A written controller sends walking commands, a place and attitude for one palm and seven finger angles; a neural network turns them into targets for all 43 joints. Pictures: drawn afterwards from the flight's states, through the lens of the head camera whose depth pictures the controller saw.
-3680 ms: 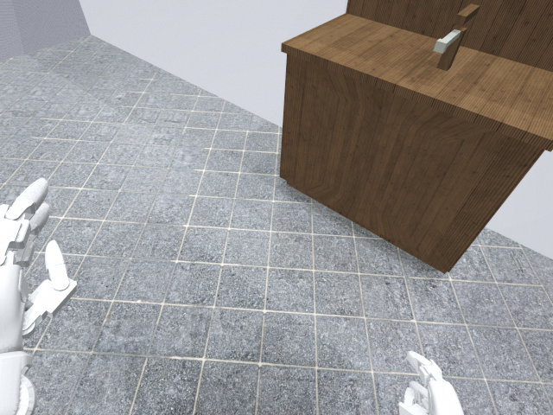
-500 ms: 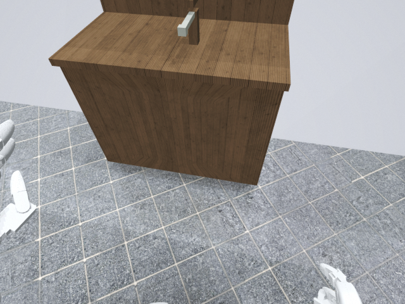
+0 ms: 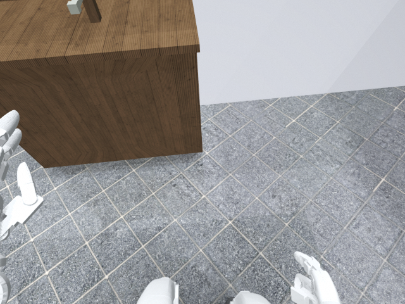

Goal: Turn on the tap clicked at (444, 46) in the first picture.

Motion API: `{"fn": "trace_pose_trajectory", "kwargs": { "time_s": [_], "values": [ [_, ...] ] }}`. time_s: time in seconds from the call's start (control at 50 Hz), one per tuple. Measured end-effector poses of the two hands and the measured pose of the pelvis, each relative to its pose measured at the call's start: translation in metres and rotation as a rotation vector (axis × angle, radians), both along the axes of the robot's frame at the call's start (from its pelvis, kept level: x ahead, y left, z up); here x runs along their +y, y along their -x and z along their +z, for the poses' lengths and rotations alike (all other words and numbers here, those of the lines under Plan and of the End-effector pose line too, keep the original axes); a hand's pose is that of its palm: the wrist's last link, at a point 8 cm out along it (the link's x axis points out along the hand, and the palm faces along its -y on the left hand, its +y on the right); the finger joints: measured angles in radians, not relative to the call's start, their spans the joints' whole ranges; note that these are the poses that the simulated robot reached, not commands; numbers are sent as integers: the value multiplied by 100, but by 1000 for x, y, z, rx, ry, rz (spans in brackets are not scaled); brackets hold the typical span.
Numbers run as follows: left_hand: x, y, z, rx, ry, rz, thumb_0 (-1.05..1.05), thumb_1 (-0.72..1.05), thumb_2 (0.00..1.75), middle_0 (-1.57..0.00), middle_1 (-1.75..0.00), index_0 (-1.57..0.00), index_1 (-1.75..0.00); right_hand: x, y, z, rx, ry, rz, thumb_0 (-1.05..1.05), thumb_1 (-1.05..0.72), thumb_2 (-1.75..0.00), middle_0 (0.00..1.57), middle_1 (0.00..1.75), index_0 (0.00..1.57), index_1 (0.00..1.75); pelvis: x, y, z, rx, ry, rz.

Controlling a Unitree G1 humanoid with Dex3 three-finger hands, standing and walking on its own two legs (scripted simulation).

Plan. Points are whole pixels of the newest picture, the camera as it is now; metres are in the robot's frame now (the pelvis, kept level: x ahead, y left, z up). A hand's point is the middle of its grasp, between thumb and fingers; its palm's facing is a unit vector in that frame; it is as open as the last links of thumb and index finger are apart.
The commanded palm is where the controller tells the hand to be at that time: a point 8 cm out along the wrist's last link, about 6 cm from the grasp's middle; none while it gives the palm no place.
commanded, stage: turn to face it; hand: left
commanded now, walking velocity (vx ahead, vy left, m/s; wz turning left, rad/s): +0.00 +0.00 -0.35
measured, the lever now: (74, 7) +0.89 +0.43 +0.12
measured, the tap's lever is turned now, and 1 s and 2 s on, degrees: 0 0 0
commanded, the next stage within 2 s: take the last steps up to it in 0.30 s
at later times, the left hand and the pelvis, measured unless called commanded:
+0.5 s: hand (78, 207) +0.22 +0.16 +0.18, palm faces +0.24 -0.86 -0.45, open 7.4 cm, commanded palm +0.16 +0.22 +0.19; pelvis -0.04 -0.03 +0.00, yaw -10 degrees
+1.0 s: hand (48, 193) +0.24 +0.21 +0.18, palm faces +0.31 -0.85 -0.42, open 7.4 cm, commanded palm +0.18 +0.26 +0.19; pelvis -0.01 +0.00 +0.01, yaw -7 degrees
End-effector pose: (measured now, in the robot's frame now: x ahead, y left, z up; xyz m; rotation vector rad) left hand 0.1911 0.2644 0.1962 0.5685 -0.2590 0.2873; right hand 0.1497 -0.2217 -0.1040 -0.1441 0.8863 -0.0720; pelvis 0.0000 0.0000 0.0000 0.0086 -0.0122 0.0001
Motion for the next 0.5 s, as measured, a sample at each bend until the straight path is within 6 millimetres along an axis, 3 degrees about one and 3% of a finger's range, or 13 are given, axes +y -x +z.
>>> {"fn": "trace_pose_trajectory", "kwargs": {
  "time_s": [0.06, 0.14, 0.2, 0.28, 0.4, 0.5],
  "values": [
    [-7, 2, 8, -1, -29, -52, 1, 89, 90, -22, -30, -22, -30, -23, 18, 11, 9, 57, -66, 2, -90, -90, 20, 30, 20, 30, -2, 3, 5, 12, -8, -27],
    [-2, 6, 13, -37, -42, -74, 1, 89, 90, -22, -31, -22, -30, -44, 35, 26, -5, 132, -118, 2, -91, -90, 20, 30, 20, 30, 1, 7, 6, 25, -4, -57],
    [6, 7, 8, -76, -12, -72, 1, 89, 90, -22, -31, -22, -30, -50, 43, 34, -36, 175, -148, 2, -91, -90, 20, 30, 20, 30, 5, 12, 3, 18, 0, -72],
    [9, 7, 2, -81, 45, -50, 1, 89, 90, -21, -30, -22, -30, -43, 48, 45, -99, 163, -172, 2, -91, -90, 19, 30, 20, 30, 5, 17, 7, 2, 11, -106],
    [-21, 8, -1, -56, 80, -98, 1, 89, 90, -21, -30, -21, -30, -25, 53, 41, -169, 55, -157, 2, -90, -90, 20, 30, 20, 30, -7, 27, 9, -4, 41, -157],
    [-55, 7, 3, -74, 22, -156, 1, 89, 90, -21, -30, -21, -30, -29, 66, 20, -171, -16, -155, 1, -90, -90, 20, 30, 20, 30, -26, 43, -1, -12, 40, -173]
  ]
}}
